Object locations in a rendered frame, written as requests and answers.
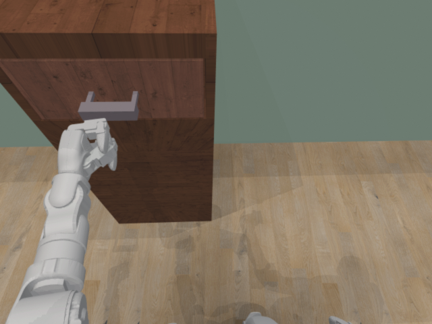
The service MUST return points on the left robot hand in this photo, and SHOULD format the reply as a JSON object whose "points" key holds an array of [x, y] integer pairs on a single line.
{"points": [[77, 155]]}

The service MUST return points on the robot left upper arm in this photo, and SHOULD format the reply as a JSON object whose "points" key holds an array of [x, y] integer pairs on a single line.
{"points": [[68, 307]]}

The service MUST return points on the handle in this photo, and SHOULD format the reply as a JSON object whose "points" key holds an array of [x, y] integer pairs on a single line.
{"points": [[111, 111]]}

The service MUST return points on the drawer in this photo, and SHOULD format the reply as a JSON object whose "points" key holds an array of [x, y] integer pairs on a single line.
{"points": [[55, 88]]}

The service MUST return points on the right robot shin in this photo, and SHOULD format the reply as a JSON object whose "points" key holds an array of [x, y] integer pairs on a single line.
{"points": [[253, 315]]}

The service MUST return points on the robot left forearm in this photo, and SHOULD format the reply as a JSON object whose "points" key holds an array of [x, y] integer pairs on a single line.
{"points": [[58, 264]]}

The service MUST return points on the cabinet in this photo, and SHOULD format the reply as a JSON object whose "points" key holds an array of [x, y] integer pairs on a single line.
{"points": [[164, 167]]}

